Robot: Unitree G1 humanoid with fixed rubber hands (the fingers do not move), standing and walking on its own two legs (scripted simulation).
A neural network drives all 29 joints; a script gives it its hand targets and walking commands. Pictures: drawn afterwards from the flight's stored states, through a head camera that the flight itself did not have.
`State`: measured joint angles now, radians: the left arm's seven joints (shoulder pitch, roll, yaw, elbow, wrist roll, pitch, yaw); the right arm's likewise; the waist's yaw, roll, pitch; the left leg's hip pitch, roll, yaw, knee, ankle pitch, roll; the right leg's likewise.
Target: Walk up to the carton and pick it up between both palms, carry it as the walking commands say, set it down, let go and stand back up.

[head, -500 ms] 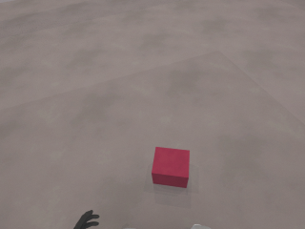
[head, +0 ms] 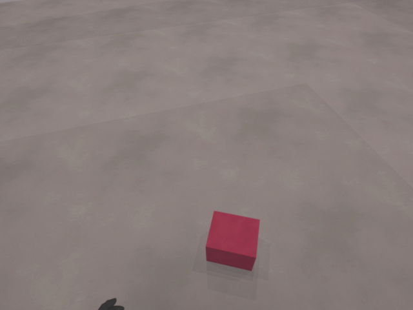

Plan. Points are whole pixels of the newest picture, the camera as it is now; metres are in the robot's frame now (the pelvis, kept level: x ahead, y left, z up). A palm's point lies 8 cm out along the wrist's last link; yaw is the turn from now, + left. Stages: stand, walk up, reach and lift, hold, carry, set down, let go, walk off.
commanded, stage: walk up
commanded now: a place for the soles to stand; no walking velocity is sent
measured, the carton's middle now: (232, 240) +0.55 -0.06 -0.68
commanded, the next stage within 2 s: stand in 1.44 s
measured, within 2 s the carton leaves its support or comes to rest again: neither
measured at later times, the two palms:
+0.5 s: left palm out of the picture +0.07 +0.22 -0.10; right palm out of the picture +0.12 -0.29 -0.12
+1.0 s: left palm (119, 253) +0.26 +0.24 -0.11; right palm (355, 295) +0.19 -0.27 -0.11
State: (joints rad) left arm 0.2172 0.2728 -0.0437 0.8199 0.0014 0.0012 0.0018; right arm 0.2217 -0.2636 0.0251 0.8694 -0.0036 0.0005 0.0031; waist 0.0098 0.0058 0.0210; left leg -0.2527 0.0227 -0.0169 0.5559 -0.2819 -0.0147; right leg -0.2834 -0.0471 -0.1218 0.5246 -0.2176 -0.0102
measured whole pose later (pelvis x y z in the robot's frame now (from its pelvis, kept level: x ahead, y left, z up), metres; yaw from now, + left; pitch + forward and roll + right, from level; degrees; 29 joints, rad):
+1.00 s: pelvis +0.13 +0.01 +0.00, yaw -14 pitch -1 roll +0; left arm 0.29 0.28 0.00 0.79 0.01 -0.02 0.02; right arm 0.10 -0.27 0.02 0.89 0.00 0.04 0.00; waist 0.01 0.00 0.05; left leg -0.34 0.06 0.13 0.54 -0.18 0.02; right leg -0.20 0.03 0.12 0.58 -0.36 0.01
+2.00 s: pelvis +0.14 +0.02 -0.02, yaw -13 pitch +2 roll +1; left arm 0.10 0.25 0.01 0.55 0.06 0.31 -0.04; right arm 0.05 -0.26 -0.11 0.65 0.00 0.25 0.05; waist -0.03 -0.05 0.08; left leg -0.48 0.01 0.11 0.67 -0.24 0.03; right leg -0.33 -0.02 0.09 0.73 -0.44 0.04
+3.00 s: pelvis +0.09 +0.02 -0.10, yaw -12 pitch +35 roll -3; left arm -0.79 0.25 0.24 0.82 0.02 0.15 0.03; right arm -0.76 -0.18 -0.20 0.80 0.09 0.14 -0.04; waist 0.01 -0.03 -0.06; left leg -1.43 0.06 0.02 1.02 -0.21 0.02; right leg -1.27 0.03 0.02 1.13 -0.47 0.03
